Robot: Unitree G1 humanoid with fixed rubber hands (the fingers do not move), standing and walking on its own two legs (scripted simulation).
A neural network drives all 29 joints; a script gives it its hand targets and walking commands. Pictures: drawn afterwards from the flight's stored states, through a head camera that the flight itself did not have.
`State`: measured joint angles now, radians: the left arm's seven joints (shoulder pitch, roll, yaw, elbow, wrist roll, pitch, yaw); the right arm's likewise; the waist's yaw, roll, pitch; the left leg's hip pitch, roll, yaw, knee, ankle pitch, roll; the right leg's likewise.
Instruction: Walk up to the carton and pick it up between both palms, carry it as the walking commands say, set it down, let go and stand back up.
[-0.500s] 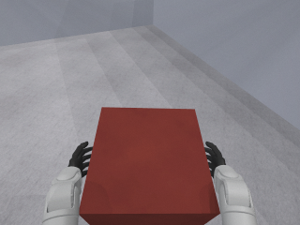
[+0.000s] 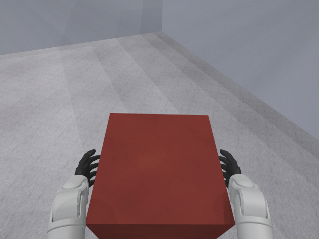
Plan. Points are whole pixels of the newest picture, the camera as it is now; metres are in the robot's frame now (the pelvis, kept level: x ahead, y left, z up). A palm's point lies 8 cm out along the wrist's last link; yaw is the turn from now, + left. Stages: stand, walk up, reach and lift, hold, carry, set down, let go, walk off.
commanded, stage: carry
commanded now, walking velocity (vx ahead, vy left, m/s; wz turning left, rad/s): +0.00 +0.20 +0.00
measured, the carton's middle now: (158, 180) +0.30 +0.00 -0.03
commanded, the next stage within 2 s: none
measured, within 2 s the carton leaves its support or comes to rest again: neither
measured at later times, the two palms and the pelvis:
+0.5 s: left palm (60, 195) +0.21 +0.22 +0.07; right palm (231, 204) +0.20 -0.15 +0.06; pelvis -0.02 +0.04 -0.04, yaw -5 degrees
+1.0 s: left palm (57, 206) +0.19 +0.22 +0.07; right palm (240, 231) +0.14 -0.15 +0.06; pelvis -0.06 +0.07 -0.02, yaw -7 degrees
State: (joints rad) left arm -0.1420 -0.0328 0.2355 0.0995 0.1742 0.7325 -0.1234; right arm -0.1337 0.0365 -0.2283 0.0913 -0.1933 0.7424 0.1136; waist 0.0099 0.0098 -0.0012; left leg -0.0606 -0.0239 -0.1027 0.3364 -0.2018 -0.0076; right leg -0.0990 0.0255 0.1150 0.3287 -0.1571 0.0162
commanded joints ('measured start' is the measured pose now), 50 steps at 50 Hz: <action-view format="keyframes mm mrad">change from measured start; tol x16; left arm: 1 -510 -772 -626 -110 -231 -9 -149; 21 -294 -709 -781 -724 -417 431 61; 50 -275 -738 -763 -753 -412 446 52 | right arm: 1 -517 785 636 -156 236 -28 162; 20 -347 719 785 -705 445 398 -36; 50 -320 784 831 -721 459 436 -44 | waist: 1 -6 -26 -350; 23 8 125 -301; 31 3 -228 -271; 36 -15 238 -222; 43 6 64 -277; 46 12 -356 -318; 50 5 -122 -244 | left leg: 1 -36 103 52 188 100 -4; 6 -136 73 81 199 -52 16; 13 -182 146 27 234 320 77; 22 -232 182 -13 179 197 105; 26 -387 164 14 142 -98 100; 31 -297 40 184 390 -253 -8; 36 -259 301 -134 -35 -128 107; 44 -283 184 124 236 114 122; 46 -612 52 226 504 -297 4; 50 -537 90 128 626 -218 -14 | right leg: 1 -84 -171 44 112 211 -32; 18 -294 -166 11 332 198 -5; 22 -361 -90 -98 422 -62 22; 32 -415 -298 128 62 -231 -31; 38 -452 -108 -183 780 -361 18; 44 -175 -123 -188 112 -94 5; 46 8 -530 314 16 280 -150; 50 -139 -417 88 13 154 -136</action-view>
